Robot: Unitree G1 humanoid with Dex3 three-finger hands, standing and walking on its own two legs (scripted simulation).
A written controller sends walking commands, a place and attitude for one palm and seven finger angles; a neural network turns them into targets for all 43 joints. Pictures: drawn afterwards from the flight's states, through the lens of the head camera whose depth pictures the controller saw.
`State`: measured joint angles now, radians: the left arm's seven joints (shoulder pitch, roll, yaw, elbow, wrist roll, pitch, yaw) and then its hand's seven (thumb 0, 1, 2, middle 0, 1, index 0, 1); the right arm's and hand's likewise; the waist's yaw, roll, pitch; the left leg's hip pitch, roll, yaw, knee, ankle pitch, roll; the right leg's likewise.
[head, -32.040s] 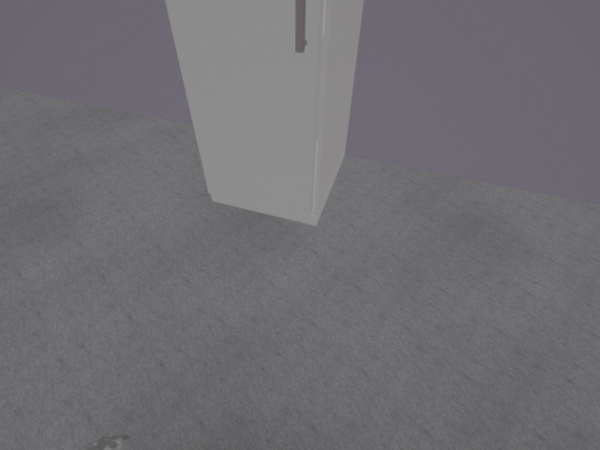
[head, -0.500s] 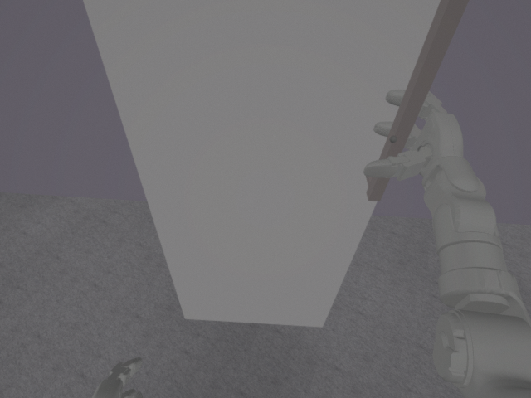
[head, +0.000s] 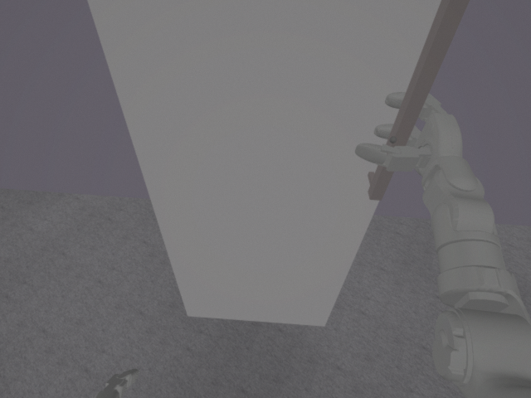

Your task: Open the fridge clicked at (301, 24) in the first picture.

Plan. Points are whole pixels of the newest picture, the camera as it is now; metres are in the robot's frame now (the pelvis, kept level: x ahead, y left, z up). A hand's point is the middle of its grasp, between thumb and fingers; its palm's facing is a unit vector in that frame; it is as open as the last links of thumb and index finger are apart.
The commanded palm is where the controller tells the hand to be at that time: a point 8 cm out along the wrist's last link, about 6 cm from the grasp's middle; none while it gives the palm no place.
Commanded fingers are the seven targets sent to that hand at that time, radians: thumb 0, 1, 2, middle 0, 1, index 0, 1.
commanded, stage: grip the handle and tug to test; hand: right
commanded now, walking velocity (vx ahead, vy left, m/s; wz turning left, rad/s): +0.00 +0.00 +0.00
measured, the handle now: (403, 109) +0.50 -0.15 +0.23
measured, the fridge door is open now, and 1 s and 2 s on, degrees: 0 0 9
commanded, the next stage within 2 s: pull the door a little, standing still in 1.10 s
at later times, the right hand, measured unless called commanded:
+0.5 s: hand (393, 138) +0.44 -0.13 +0.21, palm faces +0.00 +1.00 +0.00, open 5.6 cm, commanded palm +0.42 -0.18 +0.21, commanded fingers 0.00 -0.90 -0.90 0.45 1.40 0.45 1.40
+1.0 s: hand (392, 139) +0.44 -0.13 +0.21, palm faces -0.01 +1.00 +0.00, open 5.7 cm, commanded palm +0.39 -0.18 +0.21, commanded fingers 0.00 -0.90 -0.90 0.45 1.40 0.45 1.40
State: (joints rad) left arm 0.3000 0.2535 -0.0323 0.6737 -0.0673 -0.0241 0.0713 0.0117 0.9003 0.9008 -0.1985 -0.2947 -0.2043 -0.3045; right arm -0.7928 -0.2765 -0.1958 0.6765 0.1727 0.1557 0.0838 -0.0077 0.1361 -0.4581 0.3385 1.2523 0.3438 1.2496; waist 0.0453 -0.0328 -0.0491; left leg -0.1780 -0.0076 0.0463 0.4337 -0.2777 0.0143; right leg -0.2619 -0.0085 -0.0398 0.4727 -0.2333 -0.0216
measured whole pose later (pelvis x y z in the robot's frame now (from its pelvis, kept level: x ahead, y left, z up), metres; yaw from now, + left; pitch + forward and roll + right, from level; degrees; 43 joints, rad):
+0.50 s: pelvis +0.00 +0.01 +0.00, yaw -1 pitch +2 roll +0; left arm 0.29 0.26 -0.03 0.68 -0.07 -0.04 0.07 0.01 0.90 0.90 -0.20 -0.29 -0.20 -0.30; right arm -0.82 -0.28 -0.18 0.71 0.18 0.14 0.08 0.01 -0.71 -0.81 0.40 1.39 0.40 1.36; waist 0.04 -0.04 -0.05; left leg -0.18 -0.01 0.06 0.44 -0.29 0.02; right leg -0.27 -0.01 -0.03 0.47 -0.23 -0.02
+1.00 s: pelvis +0.02 +0.01 +0.00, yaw +0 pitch +1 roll +0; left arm 0.27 0.26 -0.03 0.65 -0.07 -0.02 0.06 0.01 0.90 0.90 -0.20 -0.29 -0.20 -0.30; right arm -0.69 -0.27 -0.21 0.53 0.19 0.19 0.09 0.01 -0.75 -0.78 0.35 1.40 0.33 1.39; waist 0.03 -0.04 -0.06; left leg -0.15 -0.01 0.04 0.42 -0.30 0.02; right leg -0.23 -0.01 -0.04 0.45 -0.25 -0.01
